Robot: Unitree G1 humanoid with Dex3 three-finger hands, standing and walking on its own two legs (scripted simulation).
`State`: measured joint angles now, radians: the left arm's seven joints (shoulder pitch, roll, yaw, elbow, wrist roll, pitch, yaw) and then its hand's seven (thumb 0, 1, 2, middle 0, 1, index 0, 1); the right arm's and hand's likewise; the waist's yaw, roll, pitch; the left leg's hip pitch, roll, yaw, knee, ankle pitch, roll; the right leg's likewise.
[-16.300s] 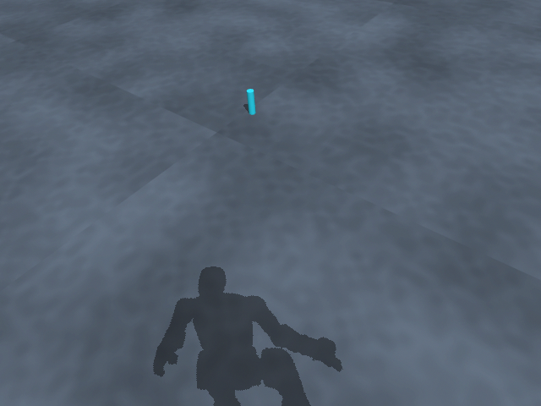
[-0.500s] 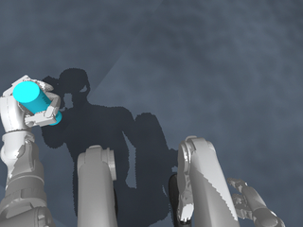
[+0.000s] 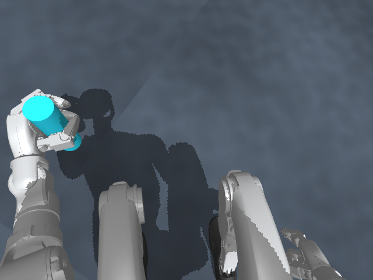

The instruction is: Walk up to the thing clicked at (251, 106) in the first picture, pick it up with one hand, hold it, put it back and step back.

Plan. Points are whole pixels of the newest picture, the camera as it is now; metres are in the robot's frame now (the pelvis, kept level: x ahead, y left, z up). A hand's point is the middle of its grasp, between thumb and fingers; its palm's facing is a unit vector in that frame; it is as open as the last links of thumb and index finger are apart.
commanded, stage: lift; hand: left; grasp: from the side
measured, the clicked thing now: (57, 127) +0.44 +0.26 -0.05
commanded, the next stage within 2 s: none
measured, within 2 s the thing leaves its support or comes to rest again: neither
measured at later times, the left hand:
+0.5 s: hand (51, 118) +0.42 +0.24 +0.03, palm faces +0.16 -0.99 -0.04, open 6.2 cm
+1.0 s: hand out of the picture +0.40 +0.22 +0.20, palm faces +0.20 -0.98 -0.05, open 6.2 cm
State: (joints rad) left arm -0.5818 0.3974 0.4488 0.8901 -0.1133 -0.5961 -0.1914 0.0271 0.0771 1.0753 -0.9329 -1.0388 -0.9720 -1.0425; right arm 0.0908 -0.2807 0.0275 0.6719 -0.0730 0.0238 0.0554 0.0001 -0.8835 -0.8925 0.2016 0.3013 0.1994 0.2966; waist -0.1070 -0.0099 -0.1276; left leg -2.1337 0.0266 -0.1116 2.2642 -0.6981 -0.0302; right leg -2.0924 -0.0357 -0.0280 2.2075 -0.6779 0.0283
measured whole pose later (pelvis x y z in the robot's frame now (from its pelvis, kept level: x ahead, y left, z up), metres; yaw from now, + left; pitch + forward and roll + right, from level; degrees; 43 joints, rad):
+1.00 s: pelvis +0.03 +0.00 +0.18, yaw +2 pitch +28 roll -4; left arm -0.20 0.26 0.24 0.26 -0.18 -0.26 -0.03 0.03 0.08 1.06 -0.93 -1.04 -0.97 -1.05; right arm 0.13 -0.24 -0.01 0.58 0.04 -0.01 -0.04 0.00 -0.88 -0.89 0.20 0.30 0.20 0.30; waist -0.04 0.03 -0.18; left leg -1.54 0.05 -0.07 1.70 -0.65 -0.02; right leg -1.50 -0.04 -0.04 1.64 -0.63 0.03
